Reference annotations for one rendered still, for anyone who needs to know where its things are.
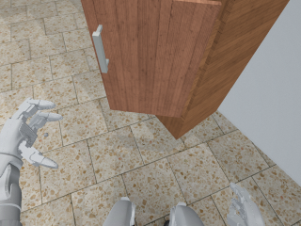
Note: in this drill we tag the left robot thigh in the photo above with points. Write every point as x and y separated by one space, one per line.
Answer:
121 214

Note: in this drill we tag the robot thigh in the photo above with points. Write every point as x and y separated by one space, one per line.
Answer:
121 214
182 215

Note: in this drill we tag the robot left forearm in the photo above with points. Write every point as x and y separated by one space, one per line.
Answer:
10 191

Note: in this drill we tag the cupboard door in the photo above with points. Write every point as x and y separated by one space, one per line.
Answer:
154 49

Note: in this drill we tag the robot right hand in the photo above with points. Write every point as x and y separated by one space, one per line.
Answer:
249 211

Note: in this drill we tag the right robot thigh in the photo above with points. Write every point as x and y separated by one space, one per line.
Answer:
182 215

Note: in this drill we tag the robot left hand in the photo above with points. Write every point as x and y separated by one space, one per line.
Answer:
15 131

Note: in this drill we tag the handle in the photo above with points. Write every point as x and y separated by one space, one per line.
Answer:
98 43

